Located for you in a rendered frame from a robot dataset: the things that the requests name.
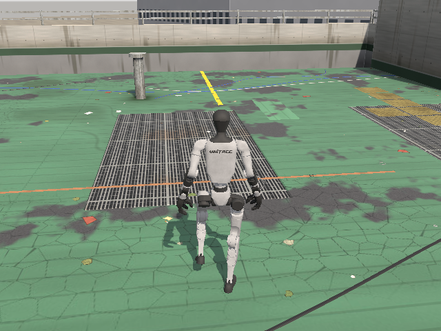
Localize robot left forearm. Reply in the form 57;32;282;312
178;168;194;199

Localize robot right upper arm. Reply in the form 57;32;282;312
236;139;254;178

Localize robot right forearm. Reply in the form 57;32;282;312
247;168;261;197

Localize robot shin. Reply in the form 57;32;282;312
227;236;240;284
196;211;206;256

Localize robot left upper arm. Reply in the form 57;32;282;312
187;139;207;178

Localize right robot hand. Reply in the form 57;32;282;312
246;194;262;210

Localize left robot shin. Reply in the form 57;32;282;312
196;211;206;256

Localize right robot shin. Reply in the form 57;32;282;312
227;236;240;284

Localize left robot hand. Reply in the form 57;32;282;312
176;197;193;215

